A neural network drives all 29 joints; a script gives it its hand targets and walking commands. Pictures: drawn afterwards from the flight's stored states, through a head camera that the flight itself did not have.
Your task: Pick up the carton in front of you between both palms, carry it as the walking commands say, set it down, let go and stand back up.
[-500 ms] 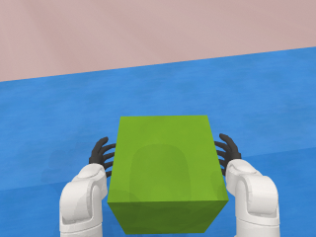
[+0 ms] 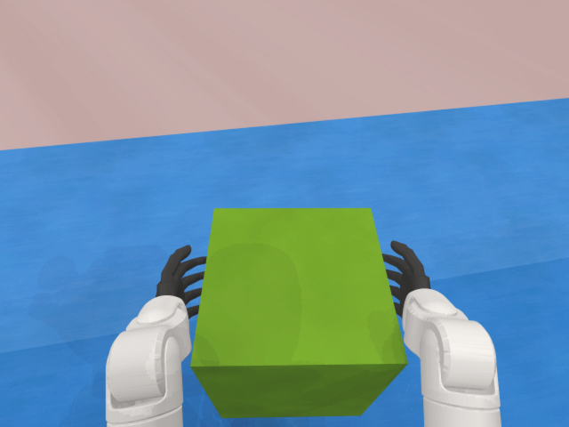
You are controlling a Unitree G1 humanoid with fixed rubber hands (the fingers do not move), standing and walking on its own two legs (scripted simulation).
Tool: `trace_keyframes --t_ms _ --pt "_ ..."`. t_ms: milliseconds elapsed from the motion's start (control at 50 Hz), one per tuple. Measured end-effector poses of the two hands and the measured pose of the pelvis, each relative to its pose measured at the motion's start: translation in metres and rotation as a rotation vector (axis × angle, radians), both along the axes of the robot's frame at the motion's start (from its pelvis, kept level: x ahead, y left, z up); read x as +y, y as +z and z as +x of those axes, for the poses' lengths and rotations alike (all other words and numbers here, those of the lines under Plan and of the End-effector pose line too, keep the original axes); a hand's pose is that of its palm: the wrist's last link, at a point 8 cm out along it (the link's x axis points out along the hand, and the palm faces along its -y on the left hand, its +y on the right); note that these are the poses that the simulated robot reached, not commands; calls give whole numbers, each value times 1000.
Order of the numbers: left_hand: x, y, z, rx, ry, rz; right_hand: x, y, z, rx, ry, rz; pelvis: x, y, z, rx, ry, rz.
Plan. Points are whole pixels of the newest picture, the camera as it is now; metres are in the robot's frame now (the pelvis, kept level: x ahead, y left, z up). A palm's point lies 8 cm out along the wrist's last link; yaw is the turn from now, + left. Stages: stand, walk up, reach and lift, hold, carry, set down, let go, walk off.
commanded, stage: carry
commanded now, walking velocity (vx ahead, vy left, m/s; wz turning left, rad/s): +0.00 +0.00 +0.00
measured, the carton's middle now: (292, 318) +0.28 +0.00 -0.02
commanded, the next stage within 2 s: hold in 1.90 s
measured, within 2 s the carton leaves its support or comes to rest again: neither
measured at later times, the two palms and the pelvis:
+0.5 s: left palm (202, 239) +0.36 +0.13 +0.07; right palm (415, 236) +0.37 -0.17 +0.07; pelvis +0.10 -0.03 -0.01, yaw +1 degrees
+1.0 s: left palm (204, 256) +0.36 +0.13 +0.03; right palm (409, 252) +0.36 -0.17 +0.03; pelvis +0.06 -0.03 -0.01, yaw +1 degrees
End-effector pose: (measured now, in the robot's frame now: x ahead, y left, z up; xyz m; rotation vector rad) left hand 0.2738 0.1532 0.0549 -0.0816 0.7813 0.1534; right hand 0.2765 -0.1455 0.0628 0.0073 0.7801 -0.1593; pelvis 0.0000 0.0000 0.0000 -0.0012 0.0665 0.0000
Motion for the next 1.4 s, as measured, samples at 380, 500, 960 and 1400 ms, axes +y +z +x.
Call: trace_keyframes --t_ms 380,500,960,1400 --pt "-25 33 89 -83 5 36 -25 23 91 -84 -3 45 -24 -7 94 -2 19 4" --pt "-26 11 91 -47 0 45 -26 2 94 -47 13 23 -27 -10 95 -1 19 4" --pt "-25 -24 84 -110 -41 102 -26 -32 88 -113 61 -31 -28 -7 65 -32 21 4" --pt "-24 -18 61 -118 -41 103 -24 -26 65 -121 61 -31 -26 -6 46 -32 21 2"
